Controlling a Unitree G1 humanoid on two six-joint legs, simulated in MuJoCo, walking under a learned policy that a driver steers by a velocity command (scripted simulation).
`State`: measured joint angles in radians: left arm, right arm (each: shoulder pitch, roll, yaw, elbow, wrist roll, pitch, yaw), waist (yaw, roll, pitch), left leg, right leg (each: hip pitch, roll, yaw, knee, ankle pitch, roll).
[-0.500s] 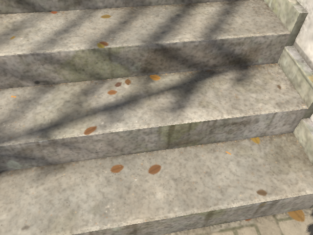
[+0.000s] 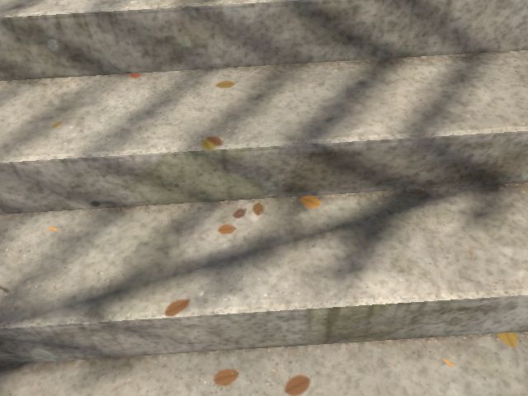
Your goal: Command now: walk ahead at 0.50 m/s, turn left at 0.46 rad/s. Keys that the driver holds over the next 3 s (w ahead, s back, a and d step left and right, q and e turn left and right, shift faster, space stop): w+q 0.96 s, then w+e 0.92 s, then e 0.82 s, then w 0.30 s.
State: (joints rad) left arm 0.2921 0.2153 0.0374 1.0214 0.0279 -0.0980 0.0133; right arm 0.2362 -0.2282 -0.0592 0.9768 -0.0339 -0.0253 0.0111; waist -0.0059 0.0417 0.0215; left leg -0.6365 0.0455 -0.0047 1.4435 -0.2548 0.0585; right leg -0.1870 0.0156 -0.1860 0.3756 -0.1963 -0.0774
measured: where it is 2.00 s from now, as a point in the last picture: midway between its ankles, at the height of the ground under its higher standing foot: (88, 109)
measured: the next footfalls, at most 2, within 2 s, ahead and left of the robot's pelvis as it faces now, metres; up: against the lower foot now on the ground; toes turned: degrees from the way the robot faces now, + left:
left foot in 0.38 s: +0.39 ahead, +0.18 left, +0.17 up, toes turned +16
right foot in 0.86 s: +0.67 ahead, +0.14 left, +0.34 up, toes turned +29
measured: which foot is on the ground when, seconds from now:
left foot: up 0.00-0.36, down 0.38-0.88, up 0.90-1.00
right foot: down 0.00-0.38, up 0.40-0.84, down 0.86-1.00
